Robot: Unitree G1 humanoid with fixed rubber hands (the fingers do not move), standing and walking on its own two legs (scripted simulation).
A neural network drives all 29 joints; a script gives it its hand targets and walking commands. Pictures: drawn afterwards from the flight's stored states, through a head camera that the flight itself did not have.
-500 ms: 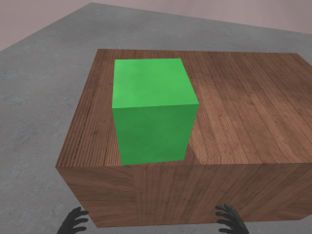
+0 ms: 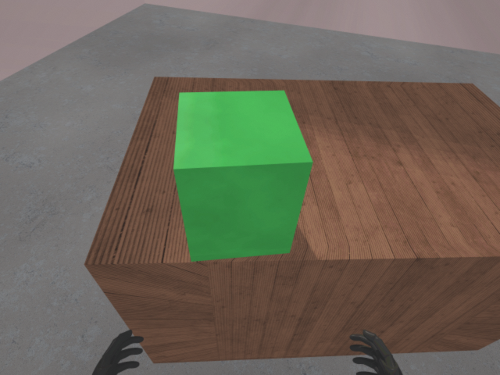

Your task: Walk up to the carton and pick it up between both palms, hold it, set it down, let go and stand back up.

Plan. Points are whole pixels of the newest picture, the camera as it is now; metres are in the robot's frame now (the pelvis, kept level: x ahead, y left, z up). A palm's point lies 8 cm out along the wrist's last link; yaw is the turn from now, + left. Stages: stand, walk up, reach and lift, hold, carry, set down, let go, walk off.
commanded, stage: stand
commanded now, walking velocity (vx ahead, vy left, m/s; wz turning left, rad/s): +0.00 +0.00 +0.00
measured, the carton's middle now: (237, 176) +0.47 +0.03 +0.06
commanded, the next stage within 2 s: none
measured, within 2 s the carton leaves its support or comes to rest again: neither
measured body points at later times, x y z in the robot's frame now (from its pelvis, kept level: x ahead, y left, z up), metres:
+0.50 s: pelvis +0.01 +0.01 +0.00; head +0.00 +0.01 +0.45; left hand +0.04 +0.24 -0.15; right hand +0.00 -0.22 -0.15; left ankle -0.01 +0.13 -0.74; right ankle +0.00 -0.11 -0.74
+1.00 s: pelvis +0.01 +0.02 +0.00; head +0.00 +0.02 +0.45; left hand -0.03 +0.22 -0.17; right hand -0.03 -0.17 -0.16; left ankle -0.01 +0.13 -0.74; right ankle +0.00 -0.11 -0.74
